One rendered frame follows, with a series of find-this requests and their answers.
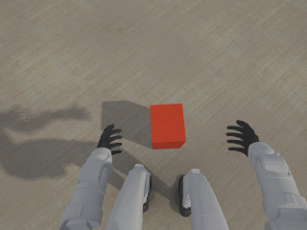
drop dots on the robot right shin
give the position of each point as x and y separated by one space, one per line
186 202

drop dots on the right robot hand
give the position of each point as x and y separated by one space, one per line
248 137

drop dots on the left robot forearm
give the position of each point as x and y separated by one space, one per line
85 209

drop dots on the carton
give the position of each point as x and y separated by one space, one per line
167 126

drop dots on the robot shin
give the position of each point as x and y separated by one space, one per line
140 166
186 202

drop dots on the right robot forearm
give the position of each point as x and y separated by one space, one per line
281 198

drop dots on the left robot hand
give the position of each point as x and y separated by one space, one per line
105 139

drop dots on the robot right upper arm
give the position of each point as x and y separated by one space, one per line
285 224

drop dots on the robot left shin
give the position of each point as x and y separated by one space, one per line
140 166

